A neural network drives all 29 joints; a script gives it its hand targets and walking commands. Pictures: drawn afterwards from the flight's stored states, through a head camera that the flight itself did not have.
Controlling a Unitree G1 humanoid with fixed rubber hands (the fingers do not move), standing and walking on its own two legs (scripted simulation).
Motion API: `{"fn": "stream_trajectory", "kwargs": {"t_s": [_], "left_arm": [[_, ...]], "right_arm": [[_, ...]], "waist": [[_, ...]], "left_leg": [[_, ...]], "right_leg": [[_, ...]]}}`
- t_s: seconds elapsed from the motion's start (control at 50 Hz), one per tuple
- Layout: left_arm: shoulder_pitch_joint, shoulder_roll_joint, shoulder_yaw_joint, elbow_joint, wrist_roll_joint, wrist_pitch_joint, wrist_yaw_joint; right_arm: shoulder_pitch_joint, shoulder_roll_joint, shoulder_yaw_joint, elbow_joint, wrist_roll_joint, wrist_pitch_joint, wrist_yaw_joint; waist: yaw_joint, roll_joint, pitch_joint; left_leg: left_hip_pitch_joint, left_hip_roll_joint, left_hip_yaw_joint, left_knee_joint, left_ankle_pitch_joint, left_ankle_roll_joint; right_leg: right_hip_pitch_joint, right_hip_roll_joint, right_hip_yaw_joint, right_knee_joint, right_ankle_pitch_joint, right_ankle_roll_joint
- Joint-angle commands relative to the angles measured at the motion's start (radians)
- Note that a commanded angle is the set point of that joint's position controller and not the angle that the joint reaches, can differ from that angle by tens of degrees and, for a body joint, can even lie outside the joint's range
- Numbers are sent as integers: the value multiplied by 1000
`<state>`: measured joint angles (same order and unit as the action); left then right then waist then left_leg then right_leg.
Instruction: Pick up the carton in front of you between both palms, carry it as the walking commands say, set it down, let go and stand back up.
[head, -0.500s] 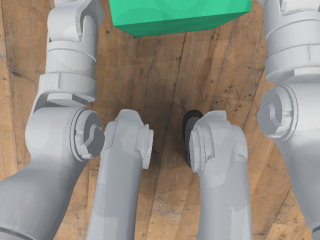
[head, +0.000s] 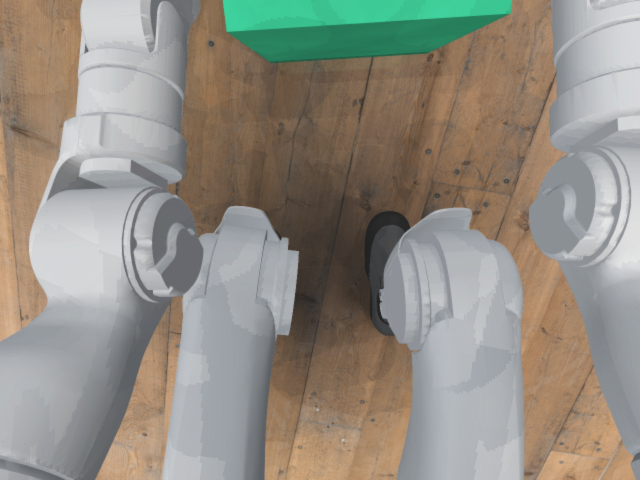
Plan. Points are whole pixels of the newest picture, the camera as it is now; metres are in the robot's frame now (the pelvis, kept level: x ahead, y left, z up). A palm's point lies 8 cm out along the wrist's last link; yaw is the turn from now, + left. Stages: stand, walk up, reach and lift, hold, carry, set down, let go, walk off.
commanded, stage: set down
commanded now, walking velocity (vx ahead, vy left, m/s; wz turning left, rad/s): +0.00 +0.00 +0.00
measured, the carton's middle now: out of the picture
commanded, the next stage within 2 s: let go in 1.88 s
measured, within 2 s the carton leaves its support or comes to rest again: neither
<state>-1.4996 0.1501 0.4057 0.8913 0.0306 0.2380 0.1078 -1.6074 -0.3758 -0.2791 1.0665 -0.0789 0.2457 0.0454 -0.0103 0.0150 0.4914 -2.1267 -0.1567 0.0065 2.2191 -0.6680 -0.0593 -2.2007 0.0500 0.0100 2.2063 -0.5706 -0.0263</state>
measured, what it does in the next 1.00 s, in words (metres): stands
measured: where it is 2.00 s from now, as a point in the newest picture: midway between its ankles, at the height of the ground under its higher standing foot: (324, 299)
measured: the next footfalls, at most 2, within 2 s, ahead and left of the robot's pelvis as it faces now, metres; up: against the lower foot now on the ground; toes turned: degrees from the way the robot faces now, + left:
none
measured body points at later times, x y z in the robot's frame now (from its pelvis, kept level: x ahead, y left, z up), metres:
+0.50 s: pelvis +0.01 +0.00 -0.01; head +0.39 -0.03 +0.21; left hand +0.58 +0.12 -0.19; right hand +0.59 -0.20 -0.19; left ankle +0.10 +0.12 -0.34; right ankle +0.11 -0.11 -0.34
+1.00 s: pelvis +0.00 +0.00 -0.01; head +0.37 -0.02 +0.24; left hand +0.58 +0.16 -0.15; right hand +0.60 -0.22 -0.14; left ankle +0.10 +0.11 -0.34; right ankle +0.11 -0.11 -0.34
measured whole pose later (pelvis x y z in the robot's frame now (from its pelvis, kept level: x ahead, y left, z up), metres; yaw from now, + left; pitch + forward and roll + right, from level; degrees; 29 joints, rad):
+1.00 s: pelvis +0.00 +0.00 -0.01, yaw +1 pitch +31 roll +3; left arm -1.52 0.31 0.14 0.98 -0.23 0.18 0.19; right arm -1.63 -0.54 -0.03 1.13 0.24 0.16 -0.02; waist 0.01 0.02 0.48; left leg -2.14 -0.07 0.05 2.24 -0.65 -0.01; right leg -2.20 0.01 -0.01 2.24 -0.58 -0.05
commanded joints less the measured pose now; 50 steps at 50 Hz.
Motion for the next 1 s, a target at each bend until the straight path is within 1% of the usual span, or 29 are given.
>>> {"fn": "stream_trajectory", "kwargs": {"t_s": [0.0, 0.14, 0.2, 0.34, 0.36, 0.38, 0.4, 0.44, 0.46, 0.48, 0.5, 0.52, 0.54, 0.56, 0.58, 0.6, 0.62, 0.64, 0.66, 0.68, 0.7, 0.72, 0.76, 0.82, 0.86, 0.88, 0.92, 0.94, 0.98], "left_arm": [[-499, -719, -285, 23, -37, 11, -248], [-419, -659, -224, 76, 11, 29, -256], [-377, -631, -193, 93, 28, 32, -256], [-296, -576, -155, 123, 57, 31, -253], [-273, -548, -143, 129, 62, 25, -244], [-271, -542, -144, 130, 64, 21, -243], [-257, -520, -140, 134, 67, 17, -237], [-210, -414, -115, 132, 78, -1, -209], [-187, -336, -101, 128, 82, -15, -185], [-155, -212, -74, 114, 89, -37, -148], [-127, -83, -55, 102, 91, -61, -107], [-117, 66, -33, 69, 81, -91, -60], [-141, 169, -35, 39, 52, -117, -17], [-201, 217, -57, 12, 8, -139, 14], [-272, 240, -93, -23, -41, -158, 35], [-306, 269, -127, -24, -89, -171, 49], [-317, 267, -184, -8, -147, -174, 55], [-318, 251, -227, -3, -188, -173, 55], [-311, 230, -263, 3, -220, -171, 53], [-295, 219, -287, 15, -246, -165, 51], [-272, 220, -295, 35, -263, -156, 50], [-263, 223, -301, 43, -276, -149, 51], [-255, 248, -294, 52, -287, -137, 54], [-260, 282, -274, 45, -275, -120, 63], [-300, 295, -264, -2, -264, -102, 73], [-332, 301, -259, -34, -261, -91, 79], [-383, 306, -244, -79, -252, -62, 91], [-396, 305, -236, -85, -247, -46, 96], [-402, 293, -218, -59, -233, -18, 97]], "right_arm": [[-352, 803, 207, 30, 54, 9, 228], [-292, 736, 168, 85, 21, 28, 237], [-246, 705, 154, 105, 9, 31, 239], [-178, 635, 137, 121, -3, 26, 237], [-161, 605, 130, 118, -6, 18, 227], [-165, 593, 131, 118, -9, 14, 226], [-158, 567, 126, 120, -12, 8, 221], [-131, 456, 106, 127, -20, -9, 198], [-111, 362, 86, 122, -30, -25, 174], [-83, 237, 60, 122, -40, -44, 137], [-78, 86, 32, 95, -42, -70, 93], [-81, -63, 10, 70, -30, -99, 45], [-118, -167, 5, 36, -4, -132, 0], [-185, -206, 23, 5, 38, -161, -35], [-244, -236, 43, -22, 88, -185, -58], [-293, -259, 74, -44, 138, -203, -71], [-318, -277, 101, -62, 188, -213, -77], [-312, -283, 121, -68, 223, -216, -80], [-294, -279, 142, -49, 247, -215, -79], [-282, -280, 160, -31, 265, -210, -79], [-289, -299, 170, -38, 280, -207, -79], [-284, -316, 177, -31, 285, -203, -79], [-269, -319, 201, -11, 294, -188, -76], [-278, -288, 241, -4, 314, -152, -64], [-317, -275, 250, -30, 329, -123, -58], [-342, -279, 246, -50, 329, -109, -58], [-378, -295, 232, -68, 319, -81, -63], [-387, -302, 221, -66, 308, -67, -67], [-391, -310, 195, -36, 273, -45, -70]], "waist": [[0, 3, -819], [-1, 8, -672], [0, 2, -621], [4, 3, -560], [8, 3, -555], [2, 1, -562], [3, 1, -564], [6, -5, -580], [-3, -3, -597], [-3, -7, -623], [-10, -5, -668], [-2, -13, -737], [-3, -14, -840], [7, -17, -970], [24, -12, -1079], [24, -16, -1179], [0, -21, -1254], [-23, -23, -1305], [-38, -18, -1331], [-46, -18, -1340], [-48, -29, -1352], [-51, -45, -1360], [-40, -71, -1383], [4, -88, -1420], [35, -76, -1442], [44, -70, -1467], [49, -61, -1495], [45, -62, -1490], [29, -70, -1440]], "left_leg": [[218, 14, 51, -178, 160, 52], [211, 15, 39, -172, 100, 58], [212, 16, 40, -167, 92, 65], [231, 17, 38, -157, 112, 71], [244, 20, 37, -153, 127, 68], [252, 19, 34, -151, 142, 69], [260, 20, 32, -149, 154, 66], [295, 25, 30, -143, 188, 58], [315, 30, 31, -141, 211, 52], [339, 35, 33, -138, 239, 43], [354, 41, 33, -133, 278, 33], [372, 45, 36, -126, 323, 22], [385, 48, 34, -113, 379, 15], [396, 47, 28, -94, 456, 6], [402, 49, 23, -78, 524, -1], [409, 56, 8, -67, 580, -1], [418, 64, -10, -60, 621, 4], [445, 72, -18, -53, 650, 11], [493, 77, -22, -51, 670, 19], [541, 79, -28, -52, 679, 25], [575, 81, -30, -54, 690, 30], [585, 82, -28, -58, 672, 33], [562, 83, -11, -75, 612, 36], [493, 82, 20, -110, 518, 37], [470, 84, 35, -147, 446, 37], [485, 86, 39, -168, 413, 39], [506, 88, 48, -212, 348, 42], [508, 88, 51, -236, 314, 44], [488, 89, 53, -278, 249, 48]], "right_leg": [[509, 38, 27, -155, 185, -25], [456, 29, 27, -148, 112, -32], [448, 25, 29, -146, 93, -29], [435, 19, 30, -130, 92, -22], [435, 18, 32, -124, 98, -20], [440, 16, 30, -123, 110, -19], [442, 15, 30, -119, 121, -22], [455, 11, 28, -109, 149, -21], [471, 8, 26, -107, 170, -18], [489, 4, 25, -101, 195, -12], [518, 0, 21, -96, 236, -4], [550, -4, 20, -90, 284, 3], [588, -4, 23, -87, 349, 7], [622, -3, 33, -80, 425, 8], [647, -12, 51, -64, 495, 9], [675, -24, 59, -40, 573, 12], [691, -32, 60, -21, 631, 15], [702, -35, 56, -14, 652, 17], [694, -34, 49, -15, 639, 17], [675, -34, 41, -17, 610, 16], [668, -35, 32, -19, 601, 13], [672, -38, 26, -25, 585, 10], [718, -41, 23, -43, 562, 10], [809, -37, 32, -66, 536, 11], [838, -31, 39, -91, 475, 8], [841, -28, 36, -110, 432, 5], [851, -25, 29, -158, 358, -3], [853, -24, 24, -185, 324, -6], [834, -22, 15, -236, 257, -11]]}}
